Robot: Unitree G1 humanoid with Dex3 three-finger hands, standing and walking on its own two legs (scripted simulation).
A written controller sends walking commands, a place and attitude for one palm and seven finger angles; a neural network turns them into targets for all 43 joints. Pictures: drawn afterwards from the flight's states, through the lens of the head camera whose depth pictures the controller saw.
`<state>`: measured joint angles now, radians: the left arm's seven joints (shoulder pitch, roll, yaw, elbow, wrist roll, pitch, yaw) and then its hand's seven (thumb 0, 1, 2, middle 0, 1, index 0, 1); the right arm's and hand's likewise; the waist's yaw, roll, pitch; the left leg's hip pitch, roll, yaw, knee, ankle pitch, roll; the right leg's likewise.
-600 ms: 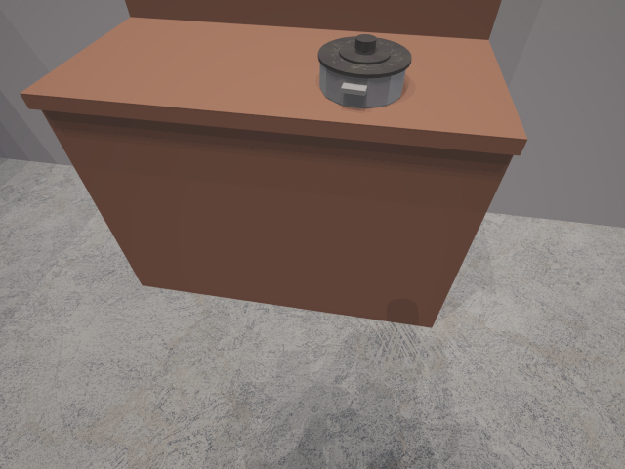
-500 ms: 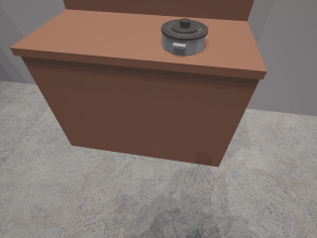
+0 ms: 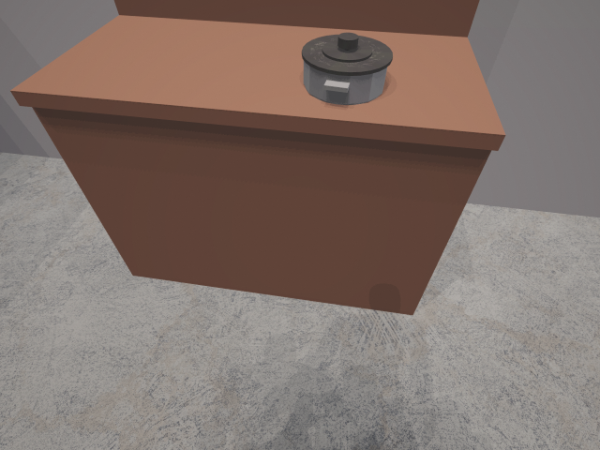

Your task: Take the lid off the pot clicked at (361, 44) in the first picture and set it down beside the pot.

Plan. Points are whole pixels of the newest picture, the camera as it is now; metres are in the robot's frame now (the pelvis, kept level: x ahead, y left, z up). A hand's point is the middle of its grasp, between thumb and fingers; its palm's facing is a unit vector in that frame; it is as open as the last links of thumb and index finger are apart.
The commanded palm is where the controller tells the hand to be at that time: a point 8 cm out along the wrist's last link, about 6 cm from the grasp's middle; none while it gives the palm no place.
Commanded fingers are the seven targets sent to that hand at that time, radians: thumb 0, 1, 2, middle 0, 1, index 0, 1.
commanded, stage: look at it before walking up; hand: left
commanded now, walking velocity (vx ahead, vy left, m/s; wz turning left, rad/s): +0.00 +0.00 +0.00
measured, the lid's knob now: (348, 40) +0.91 -0.05 +0.15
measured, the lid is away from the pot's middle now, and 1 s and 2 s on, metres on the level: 0.00 0.00 0.00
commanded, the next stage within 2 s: take the last steps up to it in 0.44 s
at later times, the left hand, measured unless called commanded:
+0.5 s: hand out of the picture +0.01 +0.19 -0.17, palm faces +0.01 -0.97 -0.23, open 7.4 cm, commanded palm none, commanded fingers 0.00 0.90 0.90 -0.20 -0.30 -0.20 -0.30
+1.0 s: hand out of the picture +0.11 +0.12 -0.18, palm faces -0.01 -0.97 -0.25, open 7.4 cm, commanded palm none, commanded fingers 0.00 0.90 0.90 -0.20 -0.30 -0.20 -0.30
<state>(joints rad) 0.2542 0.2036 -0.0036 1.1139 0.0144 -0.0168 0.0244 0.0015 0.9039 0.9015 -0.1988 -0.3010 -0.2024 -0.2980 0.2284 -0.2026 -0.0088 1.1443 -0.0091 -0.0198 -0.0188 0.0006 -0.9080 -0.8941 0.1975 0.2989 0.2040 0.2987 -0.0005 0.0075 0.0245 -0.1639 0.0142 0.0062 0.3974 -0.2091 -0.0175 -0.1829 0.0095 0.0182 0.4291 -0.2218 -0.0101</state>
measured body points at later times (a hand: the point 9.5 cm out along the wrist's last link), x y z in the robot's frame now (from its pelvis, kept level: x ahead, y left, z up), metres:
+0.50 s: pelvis +0.01 +0.00 +0.00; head +0.01 -0.01 +0.45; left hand +0.02 +0.24 -0.15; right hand +0.02 -0.23 -0.16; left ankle +0.00 +0.13 -0.74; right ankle +0.01 -0.11 -0.74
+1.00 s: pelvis +0.08 -0.08 -0.02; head +0.09 -0.10 +0.43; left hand +0.11 +0.17 -0.16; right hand +0.01 -0.31 -0.18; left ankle +0.01 +0.09 -0.69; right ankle +0.08 -0.15 -0.74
